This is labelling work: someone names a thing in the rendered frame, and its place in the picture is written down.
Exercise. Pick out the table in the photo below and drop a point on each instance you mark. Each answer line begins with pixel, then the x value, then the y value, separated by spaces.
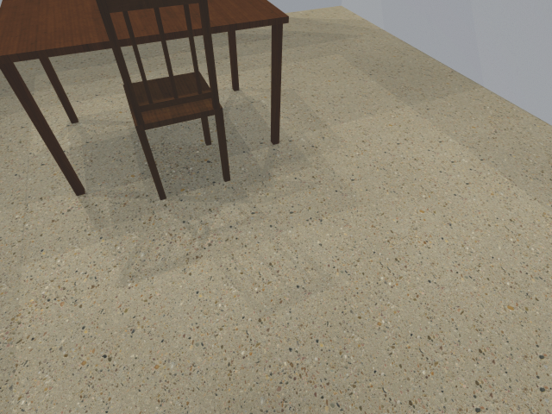
pixel 38 29

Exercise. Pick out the chair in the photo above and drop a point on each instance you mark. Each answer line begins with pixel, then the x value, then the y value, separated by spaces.
pixel 164 101

